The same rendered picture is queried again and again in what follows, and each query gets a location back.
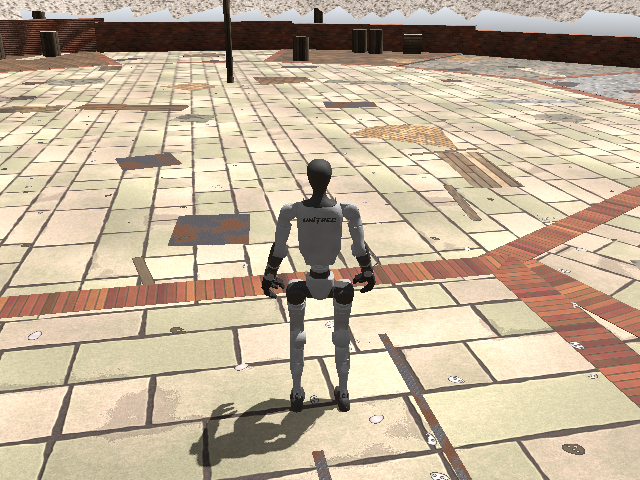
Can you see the right robot shin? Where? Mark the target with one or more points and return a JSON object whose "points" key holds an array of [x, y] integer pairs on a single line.
{"points": [[342, 360]]}

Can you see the robot right upper arm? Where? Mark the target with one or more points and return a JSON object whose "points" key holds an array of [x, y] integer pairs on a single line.
{"points": [[351, 212]]}

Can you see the robot left hand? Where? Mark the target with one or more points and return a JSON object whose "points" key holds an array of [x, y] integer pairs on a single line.
{"points": [[266, 284]]}

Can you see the robot right hand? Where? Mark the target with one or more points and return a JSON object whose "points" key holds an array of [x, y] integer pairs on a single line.
{"points": [[361, 278]]}

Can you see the robot left upper arm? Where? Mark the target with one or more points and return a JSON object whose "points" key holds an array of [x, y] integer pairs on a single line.
{"points": [[287, 213]]}

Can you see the humanoid robot head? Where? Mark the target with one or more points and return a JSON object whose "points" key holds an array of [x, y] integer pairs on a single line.
{"points": [[319, 173]]}

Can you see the robot left forearm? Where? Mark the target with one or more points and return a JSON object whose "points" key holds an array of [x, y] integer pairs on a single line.
{"points": [[273, 265]]}

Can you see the robot right forearm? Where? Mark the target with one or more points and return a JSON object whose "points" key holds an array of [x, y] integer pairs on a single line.
{"points": [[365, 263]]}

